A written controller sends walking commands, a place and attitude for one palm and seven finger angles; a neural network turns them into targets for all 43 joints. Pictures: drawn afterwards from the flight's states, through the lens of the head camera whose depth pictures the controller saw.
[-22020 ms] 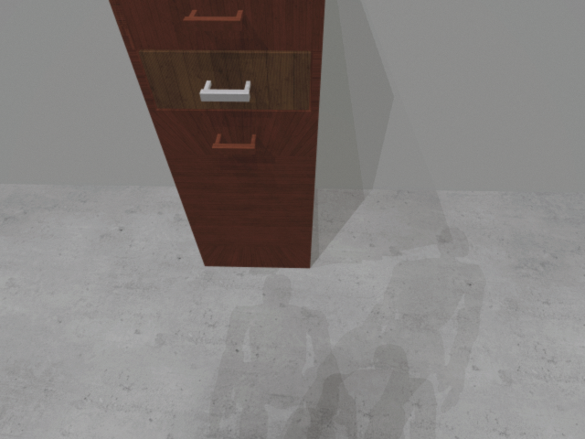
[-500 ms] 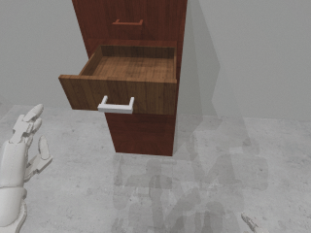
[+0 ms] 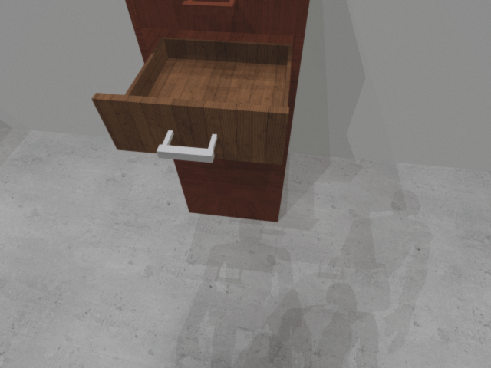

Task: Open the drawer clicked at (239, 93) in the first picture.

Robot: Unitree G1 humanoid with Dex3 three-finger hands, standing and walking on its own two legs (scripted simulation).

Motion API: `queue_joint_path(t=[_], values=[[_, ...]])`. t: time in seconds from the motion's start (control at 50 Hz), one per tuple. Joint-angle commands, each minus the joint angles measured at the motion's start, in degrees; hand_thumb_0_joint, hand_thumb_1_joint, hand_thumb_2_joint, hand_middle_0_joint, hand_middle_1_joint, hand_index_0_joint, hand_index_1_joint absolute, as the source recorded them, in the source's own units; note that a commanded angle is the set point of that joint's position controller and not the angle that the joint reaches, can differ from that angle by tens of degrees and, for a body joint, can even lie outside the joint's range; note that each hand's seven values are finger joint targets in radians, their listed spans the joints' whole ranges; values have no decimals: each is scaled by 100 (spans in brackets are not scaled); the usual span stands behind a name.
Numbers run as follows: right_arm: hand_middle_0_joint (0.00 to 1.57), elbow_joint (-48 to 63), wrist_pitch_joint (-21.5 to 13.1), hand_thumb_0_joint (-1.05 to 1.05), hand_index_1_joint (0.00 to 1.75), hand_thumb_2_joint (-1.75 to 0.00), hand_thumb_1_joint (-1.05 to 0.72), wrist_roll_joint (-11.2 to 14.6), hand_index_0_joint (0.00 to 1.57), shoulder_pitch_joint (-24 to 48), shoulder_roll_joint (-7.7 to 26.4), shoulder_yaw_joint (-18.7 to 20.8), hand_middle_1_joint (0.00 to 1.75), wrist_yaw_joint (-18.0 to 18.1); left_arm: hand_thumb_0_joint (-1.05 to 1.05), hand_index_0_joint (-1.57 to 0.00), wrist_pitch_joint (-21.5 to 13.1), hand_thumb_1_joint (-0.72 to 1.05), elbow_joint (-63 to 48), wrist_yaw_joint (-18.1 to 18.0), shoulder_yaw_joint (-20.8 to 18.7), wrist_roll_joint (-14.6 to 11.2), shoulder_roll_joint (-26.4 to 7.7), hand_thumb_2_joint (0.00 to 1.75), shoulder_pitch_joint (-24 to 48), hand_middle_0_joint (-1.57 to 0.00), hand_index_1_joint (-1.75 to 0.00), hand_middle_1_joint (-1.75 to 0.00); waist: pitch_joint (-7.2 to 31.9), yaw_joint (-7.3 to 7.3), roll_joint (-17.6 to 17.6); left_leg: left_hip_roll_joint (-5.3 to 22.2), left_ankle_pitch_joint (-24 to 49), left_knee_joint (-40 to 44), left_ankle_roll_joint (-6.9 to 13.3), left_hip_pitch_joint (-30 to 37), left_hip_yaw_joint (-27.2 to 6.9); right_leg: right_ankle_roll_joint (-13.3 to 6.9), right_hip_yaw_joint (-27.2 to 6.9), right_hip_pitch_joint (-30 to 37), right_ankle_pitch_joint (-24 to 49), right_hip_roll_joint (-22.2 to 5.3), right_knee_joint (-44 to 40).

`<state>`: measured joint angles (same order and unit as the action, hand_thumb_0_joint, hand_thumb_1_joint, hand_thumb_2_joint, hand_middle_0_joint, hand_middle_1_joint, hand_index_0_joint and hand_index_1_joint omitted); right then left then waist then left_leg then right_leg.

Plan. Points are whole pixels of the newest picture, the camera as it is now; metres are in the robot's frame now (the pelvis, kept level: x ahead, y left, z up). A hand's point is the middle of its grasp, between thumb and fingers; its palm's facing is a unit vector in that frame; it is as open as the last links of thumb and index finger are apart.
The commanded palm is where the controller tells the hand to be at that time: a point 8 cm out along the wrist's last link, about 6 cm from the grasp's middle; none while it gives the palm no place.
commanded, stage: let the arm hang, fingers relaxed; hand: left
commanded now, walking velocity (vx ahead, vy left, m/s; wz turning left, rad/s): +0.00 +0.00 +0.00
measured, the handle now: (188, 145) +0.51 +0.16 +0.04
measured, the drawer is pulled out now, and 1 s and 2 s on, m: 0.30 0.30 0.30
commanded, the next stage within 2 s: look to check the result in 0.52 s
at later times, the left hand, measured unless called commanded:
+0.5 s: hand out of the picture +0.03 +0.15 -0.17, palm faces +0.02 -0.98 -0.21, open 7.3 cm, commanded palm none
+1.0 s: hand out of the picture +0.03 +0.14 -0.17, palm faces +0.02 -0.98 -0.19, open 7.4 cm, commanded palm none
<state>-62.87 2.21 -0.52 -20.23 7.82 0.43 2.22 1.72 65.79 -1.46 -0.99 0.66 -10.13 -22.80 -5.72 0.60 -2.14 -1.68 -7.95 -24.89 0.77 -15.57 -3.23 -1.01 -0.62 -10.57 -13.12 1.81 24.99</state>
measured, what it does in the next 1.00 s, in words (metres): stands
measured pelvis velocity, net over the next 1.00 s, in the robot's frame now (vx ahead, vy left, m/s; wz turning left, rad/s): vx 0.04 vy -0.02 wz -0.03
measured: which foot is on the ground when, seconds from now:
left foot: down 0.00-1.00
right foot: down 0.00-1.00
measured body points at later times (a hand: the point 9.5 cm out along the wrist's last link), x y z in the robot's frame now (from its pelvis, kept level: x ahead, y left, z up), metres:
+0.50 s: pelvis +0.02 -0.02 +0.00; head +0.03 -0.03 +0.45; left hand +0.03 +0.20 -0.15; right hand +0.00 -0.23 -0.17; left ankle +0.06 +0.11 -0.74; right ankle +0.00 -0.11 -0.74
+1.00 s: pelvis +0.04 -0.02 +0.00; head +0.06 -0.03 +0.45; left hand +0.03 +0.20 -0.16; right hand +0.02 -0.23 -0.17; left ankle +0.06 +0.11 -0.74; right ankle +0.00 -0.11 -0.74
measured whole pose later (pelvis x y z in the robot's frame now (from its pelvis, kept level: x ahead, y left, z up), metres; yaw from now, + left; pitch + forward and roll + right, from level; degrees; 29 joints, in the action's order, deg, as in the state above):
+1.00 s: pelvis +0.04 -0.02 +0.00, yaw -2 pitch -2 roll +0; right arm -64.1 1.1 -0.7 -15.5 7.4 0.7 3.0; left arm 0.0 65.1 -2.1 -1.1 0.4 -6.5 -15.6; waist -4.3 -0.4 -1.5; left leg 0.0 -11.5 -24.8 -0.6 -11.5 -2.3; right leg -2.5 -1.8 -6.3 -15.3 3.4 23.5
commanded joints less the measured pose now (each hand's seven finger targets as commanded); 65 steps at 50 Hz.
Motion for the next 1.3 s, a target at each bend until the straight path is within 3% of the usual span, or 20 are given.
queue_joint_path(t=[0.0,0.2,0.28,0.38,0.54,0.62,0.74,0.84,0.96,1.0,1.18,1.28], values=[[20,158,-130,0,30,-90,-90,3,20,-246,553,138,30,28,0,-20,-150,90,-128,-64,-28,-20,-430,90,-100,-20,-30,-30,26,-128,245,562,-741,517,198,350,-460,-268,-535,-471,-572,-482,-698],[20,47,-140,0,30,-90,-90,-42,20,-208,378,120,30,13,0,-20,-160,90,-142,-89,-85,-8,-326,90,110,-20,-30,-30,-214,-142,276,494,-573,374,148,297,-298,-291,-642,-658,-767,-511,-766],[20,50,-168,0,30,-90,-90,-47,20,-186,333,110,30,14,0,-20,-178,90,-208,-85,-123,-7,-331,90,248,-20,-30,-30,-205,-133,327,486,-288,291,127,254,-248,-292,-618,-528,-497,-540,-746],[20,46,-182,0,30,-90,-90,-47,20,-164,343,101,30,39,0,-20,-180,90,-214,-80,-135,-24,-332,90,339,-20,-30,-30,-151,-129,87,533,-84,279,124,325,-261,-300,-619,-410,-193,-530,-700],[20,30,-205,0,30,-90,-90,-29,20,-153,391,109,30,58,0,-20,-211,90,-231,-84,-136,-45,-358,90,374,-20,-30,-30,133,-134,195,569,226,243,93,537,-193,-280,-627,-116,415,-548,-675],[20,7,-202,0,30,-90,-90,-23,20,-128,391,108,30,68,0,-20,-210,90,-220,-96,-128,-47,-339,90,363,-20,-30,-30,87,-130,200,583,309,244,92,572,-177,-273,-611,-92,588,-542,-670],[20,-4,-196,0,30,-90,-90,-20,20,-91,399,112,30,71,0,-20,-201,90,-178,-96,-121,-46,-302,90,324,-20,-30,-30,20,-130,200,602,201,296,97,602,-188,-264,-602,-157,389,-523,-709],[20,0,-211,0,30,-90,-90,-13,20,-59,408,112,30,83,0,-20,-214,90,-165,-103,-127,-45,-311,90,293,-20,-30,-30,196,-129,193,632,441,257,106,739,-178,-250,-573,-16,747,-538,-644],[20,4,-195,0,30,-90,-90,-10,20,13,420,131,30,83,0,-20,-224,90,-171,-114,-112,-33,-277,90,260,-20,-30,-30,59,-128,249,639,397,254,95,766,-144,-237,-592,-133,757,-528,-685],[20,-4,-201,0,30,-90,-90,-18,20,19,415,123,30,81,0,-20,-222,90,-170,-109,-114,-37,-287,90,276,-20,-30,-30,86,-135,104,636,422,276,99,768,-146,-234,-609,-78,782,-540,-684],[20,6,-226,0,30,-90,-90,-14,20,45,469,125,30,87,0,-20,-232,90,-184,-107,-117,-44,-336,90,309,-20,-30,-30,148,-123,158,647,592,288,99,812,-154,-218,-588,67,1018,-549,-666],[20,-3,-221,0,30,-90,-90,-18,20,59,473,128,30,78,0,-20,-224,90,-194,-102,-114,-44,-364,90,339,-20,-30,-30,52,-118,89,645,449,350,99,775,-170,-218,-609,5,775,-531,-708]])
